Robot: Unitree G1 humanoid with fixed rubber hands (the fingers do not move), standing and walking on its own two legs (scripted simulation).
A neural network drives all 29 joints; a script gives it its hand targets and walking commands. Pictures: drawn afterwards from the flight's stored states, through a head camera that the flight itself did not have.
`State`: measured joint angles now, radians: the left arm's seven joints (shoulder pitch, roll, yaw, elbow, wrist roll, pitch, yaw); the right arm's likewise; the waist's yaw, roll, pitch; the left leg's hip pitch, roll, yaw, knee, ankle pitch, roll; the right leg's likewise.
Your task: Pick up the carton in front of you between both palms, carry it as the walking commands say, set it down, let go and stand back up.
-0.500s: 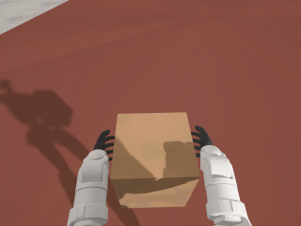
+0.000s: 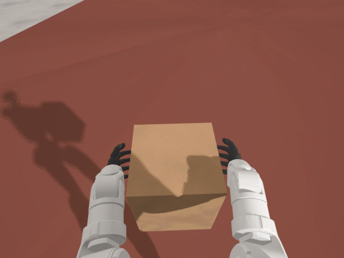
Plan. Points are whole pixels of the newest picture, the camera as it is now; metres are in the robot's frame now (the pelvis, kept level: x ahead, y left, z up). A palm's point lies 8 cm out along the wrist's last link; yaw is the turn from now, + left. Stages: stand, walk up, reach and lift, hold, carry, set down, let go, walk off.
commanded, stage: set down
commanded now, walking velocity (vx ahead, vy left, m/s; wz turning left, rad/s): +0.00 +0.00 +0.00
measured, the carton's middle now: (174, 179) +0.32 +0.00 -0.03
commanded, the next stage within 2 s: none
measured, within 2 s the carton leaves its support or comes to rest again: neither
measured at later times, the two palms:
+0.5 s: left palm (129, 187) +0.37 +0.15 -0.15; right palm (218, 189) +0.35 -0.15 -0.14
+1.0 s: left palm (137, 189) +0.44 +0.14 -0.27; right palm (212, 193) +0.41 -0.15 -0.27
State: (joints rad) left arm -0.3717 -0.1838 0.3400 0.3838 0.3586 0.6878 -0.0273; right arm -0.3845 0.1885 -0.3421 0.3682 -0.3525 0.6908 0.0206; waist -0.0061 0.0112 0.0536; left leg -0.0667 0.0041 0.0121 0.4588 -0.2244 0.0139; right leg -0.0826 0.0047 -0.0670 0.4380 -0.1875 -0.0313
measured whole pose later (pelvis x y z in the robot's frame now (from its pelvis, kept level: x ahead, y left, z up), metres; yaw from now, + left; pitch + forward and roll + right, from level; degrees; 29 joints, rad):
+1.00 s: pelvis -0.04 +0.01 -0.19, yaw +1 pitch +42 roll -1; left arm -0.99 0.01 0.41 0.70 0.28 0.30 -0.01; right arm -0.88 0.15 -0.58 0.48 -0.26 0.30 -0.05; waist -0.06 0.02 -0.12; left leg -1.72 -0.04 -0.02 1.46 -0.47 0.02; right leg -1.73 0.02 0.02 1.43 -0.44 0.02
